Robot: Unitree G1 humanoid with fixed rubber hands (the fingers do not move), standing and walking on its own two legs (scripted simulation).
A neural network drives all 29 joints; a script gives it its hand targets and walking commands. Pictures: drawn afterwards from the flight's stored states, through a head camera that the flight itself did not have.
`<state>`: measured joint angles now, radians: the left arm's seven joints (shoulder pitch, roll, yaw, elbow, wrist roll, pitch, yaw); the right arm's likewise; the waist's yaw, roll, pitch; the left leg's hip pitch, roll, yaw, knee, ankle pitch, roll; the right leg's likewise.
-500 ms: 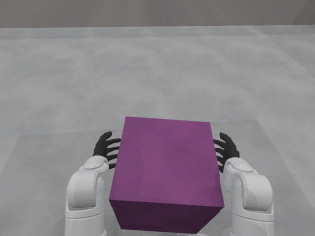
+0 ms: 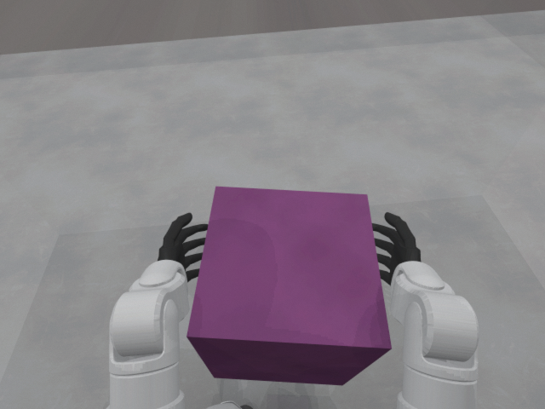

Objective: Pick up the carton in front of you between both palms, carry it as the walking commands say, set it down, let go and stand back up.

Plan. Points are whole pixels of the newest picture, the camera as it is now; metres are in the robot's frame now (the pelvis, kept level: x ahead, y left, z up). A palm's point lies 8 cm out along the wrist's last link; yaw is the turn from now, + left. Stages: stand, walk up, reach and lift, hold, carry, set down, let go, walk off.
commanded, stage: carry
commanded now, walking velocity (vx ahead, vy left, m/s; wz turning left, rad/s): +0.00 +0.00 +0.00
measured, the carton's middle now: (284, 293) +0.28 +0.00 +0.01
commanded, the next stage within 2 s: hold in 1.62 s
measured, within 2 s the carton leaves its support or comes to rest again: neither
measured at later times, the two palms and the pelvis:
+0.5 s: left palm (188, 220) +0.37 +0.15 +0.07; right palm (385, 224) +0.36 -0.15 +0.07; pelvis +0.09 +0.01 -0.02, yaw -3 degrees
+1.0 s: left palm (194, 253) +0.32 +0.13 +0.05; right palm (398, 258) +0.31 -0.16 +0.06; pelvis +0.05 +0.00 -0.02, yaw -3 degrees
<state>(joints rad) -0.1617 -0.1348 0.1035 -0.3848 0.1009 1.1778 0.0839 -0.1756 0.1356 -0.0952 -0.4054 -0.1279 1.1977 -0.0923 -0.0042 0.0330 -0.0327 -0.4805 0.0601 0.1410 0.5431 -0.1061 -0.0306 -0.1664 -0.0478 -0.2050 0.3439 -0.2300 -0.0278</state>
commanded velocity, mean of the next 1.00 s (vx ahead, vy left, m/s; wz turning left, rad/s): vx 0.00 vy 0.00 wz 0.00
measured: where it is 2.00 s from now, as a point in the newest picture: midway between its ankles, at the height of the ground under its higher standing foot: outside the picture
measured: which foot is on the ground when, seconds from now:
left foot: up 0.00-0.02, down 0.04-1.00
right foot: down 0.00-1.00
